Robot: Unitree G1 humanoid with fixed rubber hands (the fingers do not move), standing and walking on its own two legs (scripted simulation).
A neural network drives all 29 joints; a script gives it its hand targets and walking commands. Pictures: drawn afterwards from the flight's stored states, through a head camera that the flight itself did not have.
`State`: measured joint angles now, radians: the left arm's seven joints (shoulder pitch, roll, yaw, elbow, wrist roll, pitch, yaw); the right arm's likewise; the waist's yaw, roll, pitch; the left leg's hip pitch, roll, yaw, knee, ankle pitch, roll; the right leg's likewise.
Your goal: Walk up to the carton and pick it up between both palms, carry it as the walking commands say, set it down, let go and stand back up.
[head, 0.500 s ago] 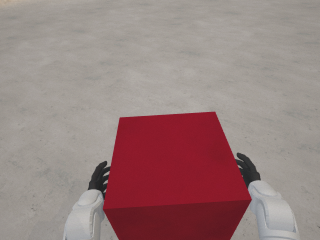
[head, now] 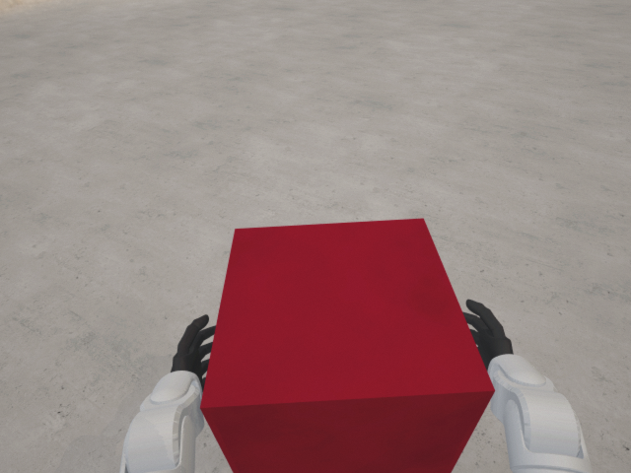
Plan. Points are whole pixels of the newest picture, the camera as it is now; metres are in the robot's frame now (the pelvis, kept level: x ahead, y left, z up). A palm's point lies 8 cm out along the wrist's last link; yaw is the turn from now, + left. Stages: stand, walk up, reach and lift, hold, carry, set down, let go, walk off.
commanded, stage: carry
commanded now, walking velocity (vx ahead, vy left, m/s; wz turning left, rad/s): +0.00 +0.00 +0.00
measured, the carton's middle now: (337, 355) +0.31 +0.00 -0.03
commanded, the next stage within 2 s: none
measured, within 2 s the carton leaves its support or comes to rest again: neither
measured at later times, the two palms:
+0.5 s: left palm (197, 391) +0.23 +0.17 +0.03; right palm (503, 372) +0.24 -0.20 +0.03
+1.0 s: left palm (209, 388) +0.23 +0.16 +0.03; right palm (519, 370) +0.24 -0.22 +0.04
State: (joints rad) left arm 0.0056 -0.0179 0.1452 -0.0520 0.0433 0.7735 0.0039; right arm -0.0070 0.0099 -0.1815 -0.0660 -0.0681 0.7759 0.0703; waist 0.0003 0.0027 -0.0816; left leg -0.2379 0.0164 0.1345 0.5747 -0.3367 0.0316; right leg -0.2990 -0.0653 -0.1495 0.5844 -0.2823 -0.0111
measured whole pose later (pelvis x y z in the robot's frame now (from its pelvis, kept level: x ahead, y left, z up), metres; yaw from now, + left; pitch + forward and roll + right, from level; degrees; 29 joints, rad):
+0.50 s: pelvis -0.01 -0.01 +0.00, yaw +0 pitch +1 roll +0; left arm -0.01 -0.02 0.14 0.02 0.06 0.73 -0.01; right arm -0.02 0.01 -0.18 -0.01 -0.09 0.75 0.07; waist 0.00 0.01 -0.07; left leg -0.25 0.03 0.12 0.53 -0.29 0.02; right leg -0.30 -0.05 -0.17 0.53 -0.24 -0.03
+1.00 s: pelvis -0.02 -0.03 +0.00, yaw +0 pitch +1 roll +0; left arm -0.02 -0.02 0.15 0.01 0.06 0.76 0.00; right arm -0.04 0.00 -0.18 -0.02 -0.09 0.77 0.07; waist 0.00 0.01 -0.08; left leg -0.26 0.05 0.12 0.54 -0.29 0.00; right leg -0.31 -0.03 -0.18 0.53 -0.24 -0.06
